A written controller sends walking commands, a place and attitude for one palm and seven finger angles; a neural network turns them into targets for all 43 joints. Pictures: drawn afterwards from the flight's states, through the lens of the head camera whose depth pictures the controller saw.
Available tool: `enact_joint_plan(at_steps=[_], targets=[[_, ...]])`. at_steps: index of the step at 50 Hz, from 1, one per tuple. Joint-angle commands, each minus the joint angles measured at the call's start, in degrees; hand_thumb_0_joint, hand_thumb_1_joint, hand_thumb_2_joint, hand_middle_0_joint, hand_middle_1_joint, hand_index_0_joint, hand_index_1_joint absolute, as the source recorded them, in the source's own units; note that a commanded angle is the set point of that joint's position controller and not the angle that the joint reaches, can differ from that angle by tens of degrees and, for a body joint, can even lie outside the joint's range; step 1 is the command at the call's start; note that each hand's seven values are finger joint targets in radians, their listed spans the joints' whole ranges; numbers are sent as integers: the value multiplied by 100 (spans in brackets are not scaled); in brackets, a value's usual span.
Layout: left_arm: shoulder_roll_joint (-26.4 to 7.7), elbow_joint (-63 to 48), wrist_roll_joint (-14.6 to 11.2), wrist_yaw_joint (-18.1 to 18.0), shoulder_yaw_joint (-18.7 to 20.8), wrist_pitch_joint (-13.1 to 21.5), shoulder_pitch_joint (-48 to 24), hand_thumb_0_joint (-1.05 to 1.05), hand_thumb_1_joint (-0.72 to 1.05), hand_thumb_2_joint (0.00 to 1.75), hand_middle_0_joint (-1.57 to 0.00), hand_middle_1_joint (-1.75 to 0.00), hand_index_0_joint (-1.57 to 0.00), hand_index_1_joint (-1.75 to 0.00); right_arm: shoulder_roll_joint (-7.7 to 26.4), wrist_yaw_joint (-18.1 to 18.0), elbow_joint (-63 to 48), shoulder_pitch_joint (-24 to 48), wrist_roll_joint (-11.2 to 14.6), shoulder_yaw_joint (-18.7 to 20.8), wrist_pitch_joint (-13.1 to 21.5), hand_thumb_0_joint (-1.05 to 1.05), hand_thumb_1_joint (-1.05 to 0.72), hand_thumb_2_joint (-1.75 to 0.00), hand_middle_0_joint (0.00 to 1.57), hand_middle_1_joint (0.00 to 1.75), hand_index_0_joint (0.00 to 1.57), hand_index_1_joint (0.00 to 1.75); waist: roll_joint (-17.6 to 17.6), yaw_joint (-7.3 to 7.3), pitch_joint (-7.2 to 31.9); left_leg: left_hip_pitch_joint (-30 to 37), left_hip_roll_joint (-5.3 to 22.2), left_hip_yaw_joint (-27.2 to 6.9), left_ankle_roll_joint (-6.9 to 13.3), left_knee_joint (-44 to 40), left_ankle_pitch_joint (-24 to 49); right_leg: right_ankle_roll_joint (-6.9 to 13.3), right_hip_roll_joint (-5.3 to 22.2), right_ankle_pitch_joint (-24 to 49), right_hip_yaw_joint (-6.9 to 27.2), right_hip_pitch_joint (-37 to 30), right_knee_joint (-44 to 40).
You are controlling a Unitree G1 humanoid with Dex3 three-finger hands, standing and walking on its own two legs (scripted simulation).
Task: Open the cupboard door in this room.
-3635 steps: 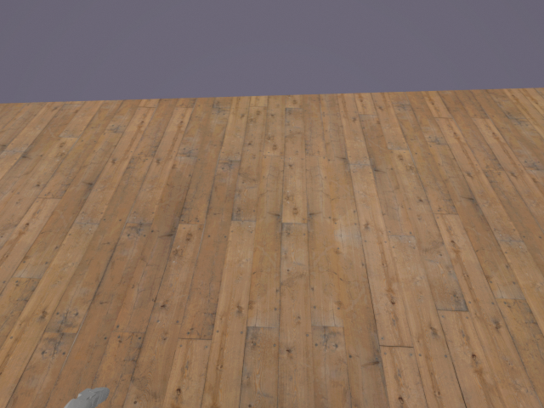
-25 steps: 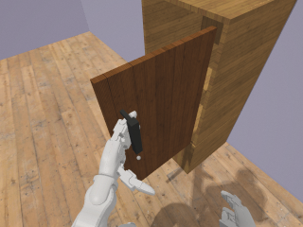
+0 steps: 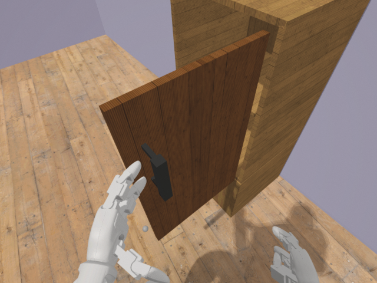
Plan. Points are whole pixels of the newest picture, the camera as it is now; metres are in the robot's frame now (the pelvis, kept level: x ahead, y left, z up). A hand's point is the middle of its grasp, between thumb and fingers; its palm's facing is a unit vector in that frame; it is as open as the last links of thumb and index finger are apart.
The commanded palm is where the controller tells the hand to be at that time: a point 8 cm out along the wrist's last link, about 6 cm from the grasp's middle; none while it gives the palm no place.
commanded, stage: slide the hand sideways off the handle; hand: left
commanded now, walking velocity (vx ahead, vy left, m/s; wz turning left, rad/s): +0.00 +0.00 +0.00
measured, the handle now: (156, 172) +0.31 +0.09 +0.09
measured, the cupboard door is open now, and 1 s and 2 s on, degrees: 91 91 91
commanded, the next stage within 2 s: draw the hand back to the body in 0.44 s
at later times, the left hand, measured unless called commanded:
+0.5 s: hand (115, 251) +0.17 +0.13 +0.08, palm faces -0.05 -1.00 -0.03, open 16.3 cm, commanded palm +0.15 +0.18 +0.09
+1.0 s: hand (81, 239) +0.17 +0.17 +0.13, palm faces -0.03 -1.00 -0.08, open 16.3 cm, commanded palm +0.14 +0.24 +0.14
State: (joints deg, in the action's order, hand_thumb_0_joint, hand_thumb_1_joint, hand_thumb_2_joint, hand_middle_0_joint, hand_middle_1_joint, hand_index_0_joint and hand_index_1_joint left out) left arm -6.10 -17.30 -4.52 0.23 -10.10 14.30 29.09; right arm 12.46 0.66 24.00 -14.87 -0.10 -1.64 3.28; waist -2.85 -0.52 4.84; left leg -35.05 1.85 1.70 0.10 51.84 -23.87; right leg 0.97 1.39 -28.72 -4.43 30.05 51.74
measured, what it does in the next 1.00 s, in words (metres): stands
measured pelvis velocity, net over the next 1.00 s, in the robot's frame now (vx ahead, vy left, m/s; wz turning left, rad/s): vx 0.00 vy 0.01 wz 0.01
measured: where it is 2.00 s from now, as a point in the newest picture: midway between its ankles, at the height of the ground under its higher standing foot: outside the picture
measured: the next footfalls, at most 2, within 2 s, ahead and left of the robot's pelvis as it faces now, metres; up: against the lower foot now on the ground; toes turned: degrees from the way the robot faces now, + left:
none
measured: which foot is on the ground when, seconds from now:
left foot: down 0.00-1.00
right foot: down 0.00-1.00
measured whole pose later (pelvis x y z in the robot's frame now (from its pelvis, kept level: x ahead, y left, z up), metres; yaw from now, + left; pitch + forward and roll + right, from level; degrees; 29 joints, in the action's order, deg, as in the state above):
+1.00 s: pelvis +0.00 +0.01 +0.01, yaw +0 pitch +5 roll -2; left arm -14.1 -24.8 -15.2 11.6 5.8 7.8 34.5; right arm 13.0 -3.4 26.1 -15.9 2.7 -2.5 7.3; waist -3.8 -1.6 6.1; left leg -31.7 2.0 0.7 0.8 50.3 -23.2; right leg 0.2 0.8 -26.6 -5.2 25.2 47.3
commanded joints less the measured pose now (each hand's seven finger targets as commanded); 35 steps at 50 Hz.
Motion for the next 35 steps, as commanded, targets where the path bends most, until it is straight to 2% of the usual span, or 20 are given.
enact_joint_plan(at_steps=[1,3,5,7,11,14,16,17,20,21,22,24,27,28,29,30,32,34,35], targets=[[-259,-1445,-155,230,283,421,88,0,-50,30,-15,-30,-15,-30,560,-117,-1020,303,41,292,321,0,-90,-90,20,30,20,30,472,102,888,735,-211,-208,147,-468,1323,-21,-183,2227,175,-55,-676],[-288,-1506,-229,332,341,438,110,0,-50,30,-15,-30,-15,-30,563,-140,-1037,286,60,295,325,0,-90,-90,20,30,20,30,524,111,872,679,-221,-220,145,-436,1293,-33,-188,2224,176,-30,-655],[-481,-1519,-313,400,610,460,284,0,-50,30,-15,-30,-15,-30,566,-177,-1023,287,72,316,328,0,-90,-90,20,30,20,30,581,66,883,588,-229,-211,149,-370,1306,-37,-182,2279,240,-111,-670],[-464,-1584,-412,500,666,490,474,0,-50,30,-15,-30,-15,-30,549,-196,-1056,294,91,324,334,0,-90,-90,20,30,20,30,483,56,920,570,-238,-190,141,-333,1336,-61,-166,2399,248,-106,-645],[-571,-1579,-570,713,848,552,691,0,-50,30,-15,-30,-15,-30,553,-244,-1061,315,117,341,339,0,-90,-90,20,30,20,30,508,45,867,415,-257,-204,134,-261,1268,-97,-141,2428,311,-122,-639],[-719,-1469,-694,863,1063,579,599,0,-50,30,-15,-30,-15,-30,570,-300,-1025,336,135,346,343,0,-90,-90,20,30,20,30,492,82,643,243,-257,-216,121,-216,969,-109,-135,1969,386,70,-738],[-823,-1485,-779,935,1240,617,662,0,-50,30,-15,-30,-15,-30,588,-327,-1032,382,146,361,352,0,-90,-90,20,30,20,30,522,37,719,183,-258,-218,120,-159,941,-107,-109,1842,484,10,-772],[-798,-1529,-805,980,1217,641,620,0,-50,30,-15,-30,-15,-30,587,-336,-1032,367,160,365,369,0,-90,-90,20,30,20,30,416,48,795,241,-258,-210,122,-149,963,-101,-115,1838,470,33,-757],[-875,-1467,-924,1049,1352,644,698,0,-50,30,-15,-30,-15,-30,588,-364,-1030,408,182,371,393,0,-90,-90,20,30,20,30,427,2,737,181,-253,-247,121,-172,876,-78,-141,1583,458,53,-789],[-761,-1457,-933,1089,1186,638,610,0,-50,30,-15,-30,-15,-30,596,-374,-1050,413,185,350,413,0,-90,-90,20,30,20,30,441,89,625,152,-254,-241,130,-147,799,-106,-122,1515,472,160,-832],[-832,-1486,-942,1096,1216,655,381,0,-50,30,-15,-30,-15,-30,621,-389,-1026,401,195,354,433,0,-90,-90,20,30,20,30,398,116,625,152,-240,-255,126,-149,714,-91,-140,1278,459,257,-843],[-722,-1532,-924,1101,1023,661,221,0,-50,30,-15,-30,-15,-30,637,-401,-1032,374,189,340,505,0,-90,-90,20,30,20,30,319,147,597,233,-233,-292,138,-189,629,-61,-177,1072,380,391,-816],[-839,-1429,-863,1003,1145,575,342,0,-50,30,-15,-30,-15,-30,627,-396,-1014,358,187,346,535,0,-90,-90,20,30,20,30,357,71,688,218,-220,-306,134,-233,626,-36,-181,989,358,318,-801],[-923,-1552,-839,965,1227,542,389,0,-50,30,-15,-30,-15,-30,625,-395,-1051,385,206,354,530,0,-90,-90,20,30,20,30,223,2,761,278,-214,-296,134,-291,629,-20,-193,965,329,281,-781],[-985,-1681,-826,915,1277,500,329,0,-50,30,-15,-30,-15,-30,608,-393,-1067,387,208,340,526,0,-90,-90,20,30,20,30,137,-5,803,353,-220,-293,143,-343,645,-15,-197,998,305,239,-791],[-1114,-1698,-813,849,1430,439,355,0,-50,30,-15,-30,-15,-30,601,-395,-1041,410,212,338,510,0,-90,-90,20,30,20,30,135,-50,820,376,-203,-307,149,-392,664,1,-219,994,286,161,-803],[-996,-1817,-818,793,1386,335,519,0,-50,30,-15,-30,-15,-30,559,-391,-1080,432,239,314,504,0,-90,-90,20,30,20,30,91,-79,840,510,-198,-298,146,-512,720,-1,-239,1117,188,94,-802],[-985,-1864,-862,775,1389,225,395,0,-50,30,-15,-30,-15,-30,564,-403,-1063,442,251,286,513,0,-90,-90,20,30,20,30,136,-29,681,563,-185,-315,146,-595,676,-19,-257,1119,143,114,-871],[-1051,-1721,-859,762,1497,145,466,0,-50,30,-15,-30,-15,-30,583,-411,-1014,453,252,288,503,0,-90,-90,20,30,20,30,299,-31,638,543,-165,-330,151,-628,647,-23,-277,1057,133,64,-934]])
